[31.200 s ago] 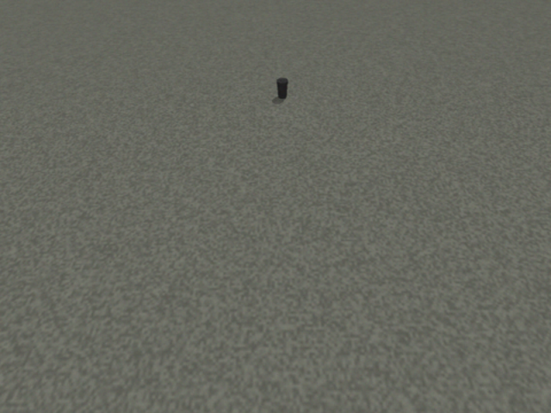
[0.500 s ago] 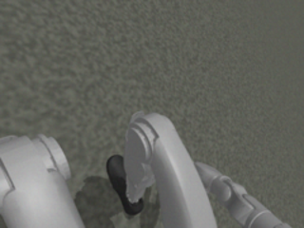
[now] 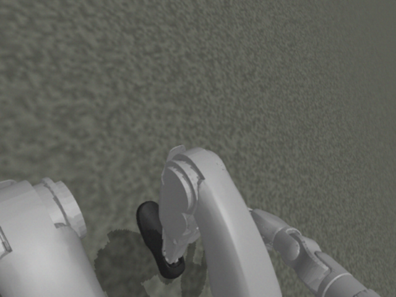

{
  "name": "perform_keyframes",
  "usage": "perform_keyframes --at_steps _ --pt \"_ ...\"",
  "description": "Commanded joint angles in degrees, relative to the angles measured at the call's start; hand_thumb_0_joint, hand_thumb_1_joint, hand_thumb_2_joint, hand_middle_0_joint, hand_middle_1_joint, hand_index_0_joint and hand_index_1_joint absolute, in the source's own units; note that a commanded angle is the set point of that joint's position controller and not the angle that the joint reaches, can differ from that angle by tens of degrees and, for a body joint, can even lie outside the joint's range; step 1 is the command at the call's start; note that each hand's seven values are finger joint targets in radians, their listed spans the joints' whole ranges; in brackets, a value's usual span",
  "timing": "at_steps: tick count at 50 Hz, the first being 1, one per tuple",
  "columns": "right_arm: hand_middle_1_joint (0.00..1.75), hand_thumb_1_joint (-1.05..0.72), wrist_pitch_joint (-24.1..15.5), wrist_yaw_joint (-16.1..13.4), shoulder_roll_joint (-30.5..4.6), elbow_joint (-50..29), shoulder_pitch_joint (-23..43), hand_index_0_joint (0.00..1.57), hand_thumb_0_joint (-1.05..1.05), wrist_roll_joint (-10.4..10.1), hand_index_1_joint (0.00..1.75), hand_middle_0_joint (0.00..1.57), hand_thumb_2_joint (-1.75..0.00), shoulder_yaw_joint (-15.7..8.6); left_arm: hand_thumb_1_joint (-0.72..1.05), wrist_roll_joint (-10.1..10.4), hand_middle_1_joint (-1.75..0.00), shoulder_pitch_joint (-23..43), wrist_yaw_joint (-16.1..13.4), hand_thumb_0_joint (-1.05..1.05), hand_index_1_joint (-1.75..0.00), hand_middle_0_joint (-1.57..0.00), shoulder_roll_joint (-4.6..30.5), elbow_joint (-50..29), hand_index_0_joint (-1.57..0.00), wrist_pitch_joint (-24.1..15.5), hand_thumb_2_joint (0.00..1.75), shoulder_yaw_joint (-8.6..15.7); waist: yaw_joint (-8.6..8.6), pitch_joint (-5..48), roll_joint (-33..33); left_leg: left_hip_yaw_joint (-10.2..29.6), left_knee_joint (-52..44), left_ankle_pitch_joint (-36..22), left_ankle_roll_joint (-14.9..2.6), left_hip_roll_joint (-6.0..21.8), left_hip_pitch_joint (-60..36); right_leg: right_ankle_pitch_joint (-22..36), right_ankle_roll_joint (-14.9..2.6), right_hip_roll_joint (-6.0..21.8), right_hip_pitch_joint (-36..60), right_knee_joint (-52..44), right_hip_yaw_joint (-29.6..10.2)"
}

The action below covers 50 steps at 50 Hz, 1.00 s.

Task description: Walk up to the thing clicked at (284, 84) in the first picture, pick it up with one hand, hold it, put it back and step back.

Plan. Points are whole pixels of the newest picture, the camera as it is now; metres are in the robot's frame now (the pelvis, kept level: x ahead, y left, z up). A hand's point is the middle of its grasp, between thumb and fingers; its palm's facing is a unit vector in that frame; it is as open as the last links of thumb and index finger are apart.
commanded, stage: settle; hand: left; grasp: from the side
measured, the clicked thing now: out of the picture +0.43 +0.34 -0.22
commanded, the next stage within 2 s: none
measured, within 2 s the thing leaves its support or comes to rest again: leaves its support in 0.12 s
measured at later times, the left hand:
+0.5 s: hand out of the picture +0.41 +0.35 -0.16, palm faces +0.51 -0.86 +0.01, open 7.3 cm
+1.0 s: hand out of the picture +0.37 +0.37 -0.05, palm faces +0.45 -0.89 -0.06, open 7.0 cm
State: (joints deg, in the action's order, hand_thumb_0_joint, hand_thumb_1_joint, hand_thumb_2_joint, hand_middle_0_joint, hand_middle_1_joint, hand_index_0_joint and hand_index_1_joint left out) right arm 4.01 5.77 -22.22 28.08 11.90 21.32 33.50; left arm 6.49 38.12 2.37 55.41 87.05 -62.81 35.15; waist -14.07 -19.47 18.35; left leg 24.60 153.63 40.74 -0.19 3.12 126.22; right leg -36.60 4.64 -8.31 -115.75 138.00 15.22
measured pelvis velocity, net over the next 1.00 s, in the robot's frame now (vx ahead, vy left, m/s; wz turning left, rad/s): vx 0.02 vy -0.01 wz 0.11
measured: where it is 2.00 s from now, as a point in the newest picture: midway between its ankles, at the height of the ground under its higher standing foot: (117, 282)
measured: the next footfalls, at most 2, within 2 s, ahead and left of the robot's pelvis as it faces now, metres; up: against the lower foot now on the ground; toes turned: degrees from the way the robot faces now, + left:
none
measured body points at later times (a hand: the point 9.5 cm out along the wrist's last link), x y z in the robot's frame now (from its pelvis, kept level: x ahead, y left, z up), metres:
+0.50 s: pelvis +0.00 +0.00 +0.00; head +0.22 +0.21 +0.33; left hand +0.38 +0.40 -0.16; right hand +0.19 -0.24 -0.03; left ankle +0.08 +0.12 -0.25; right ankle +0.14 -0.13 -0.25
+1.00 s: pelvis +0.02 -0.01 +0.04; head +0.20 +0.15 +0.41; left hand +0.34 +0.41 -0.05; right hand +0.23 -0.23 -0.04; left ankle +0.08 +0.12 -0.25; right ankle +0.14 -0.13 -0.25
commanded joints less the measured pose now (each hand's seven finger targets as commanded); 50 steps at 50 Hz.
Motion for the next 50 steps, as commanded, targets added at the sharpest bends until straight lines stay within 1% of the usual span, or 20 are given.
perform_keyframes --at_steps 1,6,12,17,23,24,25,27,29,31,34,36,39,41,43,45,46,48,49,50 --pt "0.30 -0.87 0.90 -1.29 -20.78 -0.31 -1.07 0.20 0.00 0.28 0.30 0.20 -0.89 -7.91 0.23 0.22 -0.78 10.16 0.17 0.00 -0.75 -0.73 11.33 -7.88 -0.76 -3.51 0.76 0.18 -7.03 29.81 -35.23 -4.53 -20.01 -6.54 1.70 4.71 -22.76 9.84 -4.51 -0.76 11.50 -8.46 7.14" --pt "0.30 -0.90 1.04 -1.34 -20.82 -0.20 -1.39 0.20 0.00 0.09 0.30 0.20 -0.90 -8.00 0.25 0.26 -0.94 11.15 0.29 0.00 -0.93 -0.87 11.12 -8.45 -0.88 -2.94 0.90 -0.06 -7.33 29.28 -35.10 -4.60 -19.94 -6.94 1.62 4.76 -22.38 10.18 -4.53 -0.55 11.51 -8.62 7.03" --pt "0.30 -0.89 1.29 -1.16 -20.78 -0.31 -2.26 0.20 0.00 -0.06 0.30 0.20 -0.90 -8.60 0.35 0.01 -1.09 10.25 0.46 0.00 -1.08 -0.97 11.64 -10.85 -0.99 -2.30 1.05 0.72 -5.99 31.68 -36.66 -4.81 -20.25 -9.50 1.99 4.79 -24.57 11.51 -4.67 -0.39 12.42 -8.08 6.79" --pt "0.30 -0.89 1.26 -0.84 -20.54 0.03 -2.93 0.20 0.00 -0.42 0.30 0.20 -0.90 -9.68 0.31 0.28 -1.13 11.78 0.42 0.00 -1.12 -1.02 12.27 -16.98 -1.04 -1.60 1.06 2.30 -4.90 33.97 -38.86 -5.15 -20.95 -10.31 2.25 4.53 -25.66 11.75 -4.89 -0.02 12.18 -7.57 6.43" --pt "0.30 -0.90 1.28 -0.56 -19.36 2.61 -5.81 0.20 0.00 -1.53 0.30 0.20 -0.90 -12.41 0.28 0.10 -1.19 12.13 1.85 0.00 -1.19 -1.09 8.99 -25.62 -1.11 1.39 1.10 0.00 -3.56 36.99 -42.35 -6.50 -22.61 -7.67 2.46 4.09 -26.97 9.61 -5.32 0.44 10.29 -8.09 5.09" --pt "0.30 -0.90 1.15 -0.70 -19.31 2.44 -6.43 0.20 0.00 -1.74 0.30 0.20 -0.90 -13.11 0.28 0.18 -1.20 13.56 1.74 0.00 -1.19 -1.10 11.72 -30.66 -1.12 1.76 1.10 1.61 -2.40 40.16 -43.44 -7.10 -22.36 -9.04 2.43 3.96 -27.94 10.88 -5.47 0.42 11.05 -8.35 4.62" --pt "0.30 -0.90 1.13 -0.67 -19.00 2.43 -6.60 0.20 0.00 -2.17 0.30 0.20 -0.90 -13.75 0.25 0.25 -1.19 13.93 2.05 0.00 -1.18 -1.09 10.88 -32.30 -1.11 2.39 1.08 0.79 -2.31 41.20 -44.56 -7.82 -22.27 -9.14 2.33 3.68 -27.98 11.07 -5.69 0.51 10.92 -8.39 4.06" --pt "0.30 -0.90 1.18 -0.63 -17.89 3.27 -7.89 0.20 0.00 -3.03 0.30 0.20 -0.90 -14.51 0.29 1.12 -1.20 11.51 2.88 0.00 -1.19 -1.10 4.80 -31.28 -1.13 4.73 1.08 -1.88 -2.38 41.15 -42.35 -8.19 -22.96 -9.18 2.16 3.30 -27.09 10.78 -5.80 0.79 10.52 -9.00 3.71" --pt "0.30 -0.90 1.03 -0.82 -17.66 3.50 -8.62 0.20 0.00 -4.07 0.30 0.20 -0.89 -15.71 0.29 1.62 -1.23 11.26 3.20 0.00 -1.22 -1.13 4.64 -32.96 -1.16 6.69 1.11 -1.63 -1.34 41.65 -41.43 -8.57 -23.57 -8.56 1.98 3.09 -26.54 10.33 -5.88 0.90 9.87 -9.78 3.15" --pt "0.30 -0.90 1.21 -0.96 -17.02 4.00 -10.53 0.20 0.00 -4.85 0.30 0.20 -0.89 -17.18 0.27 1.48 -1.23 12.31 3.55 0.00 -1.22 -1.13 7.40 -39.81 -1.15 7.83 1.11 0.02 0.78 46.55 -43.59 -9.34 -24.06 -10.38 1.98 2.91 -28.61 11.56 -6.14 1.18 11.04 -9.80 2.21" --pt "0.30 -0.90 1.10 -0.85 -15.83 3.85 -11.34 0.20 0.00 -6.48 0.30 0.20 -0.89 -19.12 0.32 2.22 -1.26 9.37 5.37 0.00 -1.25 -1.16 -0.08 -39.58 -1.19 11.15 1.12 -3.73 0.80 45.55 -42.22 -10.00 -25.50 -9.11 1.82 2.41 -27.05 10.29 -6.41 1.58 8.58 -10.10 1.58" --pt "0.30 -0.89 0.96 -0.95 -15.40 3.55 -12.13 0.20 0.00 -7.70 0.30 0.20 -0.89 -20.08 0.33 2.84 -1.25 7.41 5.59 0.00 -1.23 -1.15 -0.43 -39.00 -1.18 13.10 1.10 -2.86 1.87 46.10 -39.85 -10.60 -25.83 -8.50 1.41 2.02 -25.14 9.80 -6.33 1.86 8.78 -10.95 1.16" --pt "0.30 -0.88 0.80 -0.88 -14.13 3.59 -12.97 0.20 0.00 -9.02 0.30 0.20 -0.89 -22.06 0.33 3.01 -1.26 7.98 6.66 0.00 -1.24 -1.14 -4.56 -40.92 -1.17 15.07 1.12 -5.70 2.01 46.70 -38.92 -11.46 -26.28 -6.95 1.10 1.63 -24.71 8.53 -6.49 2.32 6.41 -11.64 0.25" --pt "0.30 -0.88 0.61 -0.85 -13.49 3.78 -13.94 0.20 0.00 -9.69 0.30 0.20 -0.89 -23.08 0.36 2.98 -1.26 7.35 6.49 0.00 -1.24 -1.15 -3.48 -42.72 -1.18 16.02 1.12 -4.16 3.53 47.71 -37.78 -12.12 -26.89 -6.53 0.86 1.29 -23.84 7.99 -6.58 2.51 6.94 -11.99 -0.35" --pt "0.30 -0.88 0.53 -0.89 -12.85 2.89 -13.92 0.20 0.00 -10.43 0.30 0.20 -0.89 -24.07 0.36 3.18 -1.27 8.17 6.87 0.00 -1.25 -1.15 -5.60 -44.14 -1.18 16.70 1.14 -5.55 3.28 48.42 -35.87 -12.57 -27.50 -4.49 0.49 1.08 -22.89 6.20 -6.67 2.75 6.19 -12.95 -0.78" --pt "0.30 -0.87 0.45 -1.02 -12.63 2.43 -14.18 0.20 0.00 -11.01 0.30 0.20 -0.89 -24.79 0.40 3.29 -1.28 5.97 7.20 0.00 -1.26 -1.16 -5.85 -43.80 -1.19 17.56 1.14 -5.20 4.21 49.77 -36.97 -13.03 -28.71 -4.45 0.61 0.84 -24.29 5.85 -6.74 3.01 6.59 -13.43 -1.23" --pt "0.30 -0.87 0.44 -1.15 -12.51 2.73 -14.48 0.20 0.00 -11.41 0.30 0.20 -0.89 -25.51 0.40 3.37 -1.27 7.23 7.32 0.00 -1.25 -1.16 -4.15 -46.83 -1.19 17.60 1.14 -3.97 5.24 51.35 -36.69 -13.43 -28.76 -4.42 0.47 0.84 -24.50 5.69 -6.81 3.13 6.54 -13.62 -1.67" --pt "0.30 -0.87 0.30 -1.23 -11.56 2.71 -15.14 0.20 0.00 -11.76 0.30 0.20 -0.89 -26.07 0.41 3.64 -1.28 6.26 7.76 0.00 -1.26 -1.16 -6.41 -47.15 -1.18 18.28 1.15 -5.14 5.14 52.88 -36.52 -14.42 -28.91 -5.28 0.33 0.55 -24.91 6.15 -6.80 3.30 7.87 -14.35 -2.61" --pt "0.30 -0.88 0.14 -1.33 -11.44 3.07 -15.23 0.20 0.00 -12.06 0.30 0.20 -0.89 -26.35 0.41 4.04 -1.27 9.14 8.11 0.00 -1.25 -1.16 -6.28 -50.10 -1.19 18.14 1.14 -5.36 4.97 53.43 -37.02 -14.44 -29.46 -5.25 0.36 0.50 -25.08 6.12 -6.88 3.44 7.53 -14.31 -2.71" --pt "0.30 -0.87 0.03 -1.45 -11.38 3.41 -15.64 0.20 0.00 -12.41 0.30 0.20 -0.89 -26.88 0.39 4.09 -1.28 8.74 8.01 0.00 -1.26 -1.16 -5.96 -49.77 -1.18 18.52 1.14 -4.47 5.45 53.63 -37.38 -14.67 -29.92 -5.59 0.42 0.46 -25.87 6.21 -6.96 3.57 6.96 -14.33 -3.02"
